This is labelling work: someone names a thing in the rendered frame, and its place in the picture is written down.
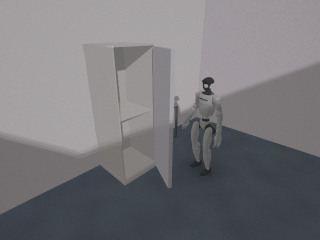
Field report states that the robot right hand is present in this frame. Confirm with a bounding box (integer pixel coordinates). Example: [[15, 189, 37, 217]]
[[182, 118, 190, 129]]

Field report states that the right robot forearm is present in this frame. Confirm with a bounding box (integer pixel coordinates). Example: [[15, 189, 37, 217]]
[[186, 106, 197, 120]]

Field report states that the handle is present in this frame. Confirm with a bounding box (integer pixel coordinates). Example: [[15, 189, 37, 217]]
[[173, 106, 178, 138]]

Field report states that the humanoid robot torso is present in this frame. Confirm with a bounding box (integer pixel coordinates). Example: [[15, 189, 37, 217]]
[[198, 90, 216, 130]]

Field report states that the fridge door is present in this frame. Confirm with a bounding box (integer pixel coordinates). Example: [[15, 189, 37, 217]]
[[153, 46, 176, 189]]

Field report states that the left robot forearm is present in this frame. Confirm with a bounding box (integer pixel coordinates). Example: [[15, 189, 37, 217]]
[[216, 112, 223, 134]]

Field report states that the robot right upper arm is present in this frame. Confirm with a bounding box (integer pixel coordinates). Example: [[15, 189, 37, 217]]
[[193, 91, 203, 109]]

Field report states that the robot left upper arm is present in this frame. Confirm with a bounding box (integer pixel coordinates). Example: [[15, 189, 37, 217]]
[[212, 95, 223, 118]]

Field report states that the robot left thigh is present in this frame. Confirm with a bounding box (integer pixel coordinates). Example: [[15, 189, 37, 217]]
[[202, 125, 216, 155]]

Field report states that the robot left hand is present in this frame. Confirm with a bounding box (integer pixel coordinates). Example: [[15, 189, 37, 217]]
[[213, 133, 222, 148]]

